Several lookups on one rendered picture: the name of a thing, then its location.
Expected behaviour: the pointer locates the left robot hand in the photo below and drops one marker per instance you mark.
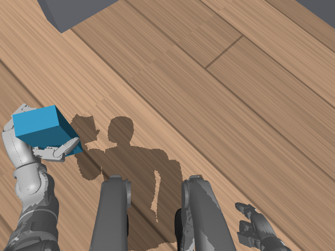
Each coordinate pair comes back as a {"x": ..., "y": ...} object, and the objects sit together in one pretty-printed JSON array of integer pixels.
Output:
[{"x": 21, "y": 153}]

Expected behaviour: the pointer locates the carton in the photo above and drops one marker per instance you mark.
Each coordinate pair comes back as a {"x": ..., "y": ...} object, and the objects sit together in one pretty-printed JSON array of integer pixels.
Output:
[{"x": 44, "y": 127}]

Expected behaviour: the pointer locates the left robot arm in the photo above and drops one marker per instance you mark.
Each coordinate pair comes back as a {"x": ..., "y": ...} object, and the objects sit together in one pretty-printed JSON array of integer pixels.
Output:
[{"x": 37, "y": 225}]

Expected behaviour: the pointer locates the right robot hand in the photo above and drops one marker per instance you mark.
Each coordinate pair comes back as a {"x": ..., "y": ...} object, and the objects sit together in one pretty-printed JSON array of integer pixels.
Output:
[{"x": 251, "y": 234}]

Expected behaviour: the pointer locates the right robot arm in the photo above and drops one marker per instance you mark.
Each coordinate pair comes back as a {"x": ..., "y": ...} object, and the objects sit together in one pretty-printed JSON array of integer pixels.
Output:
[{"x": 272, "y": 243}]

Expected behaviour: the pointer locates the right robot foot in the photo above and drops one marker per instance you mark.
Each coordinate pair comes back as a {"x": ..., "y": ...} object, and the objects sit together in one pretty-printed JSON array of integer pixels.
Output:
[{"x": 178, "y": 229}]

